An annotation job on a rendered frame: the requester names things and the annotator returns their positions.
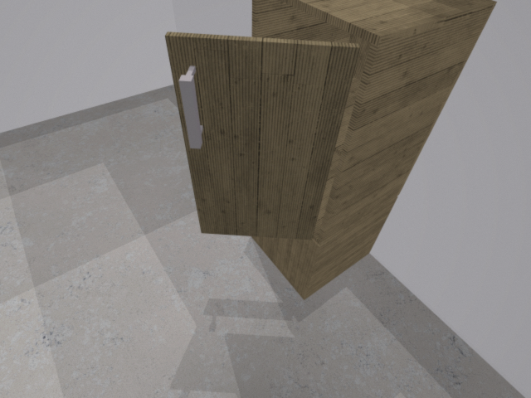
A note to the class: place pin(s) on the cupboard door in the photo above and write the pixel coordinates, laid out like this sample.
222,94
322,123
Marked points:
271,111

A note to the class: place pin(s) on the handle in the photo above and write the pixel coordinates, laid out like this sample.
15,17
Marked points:
189,99

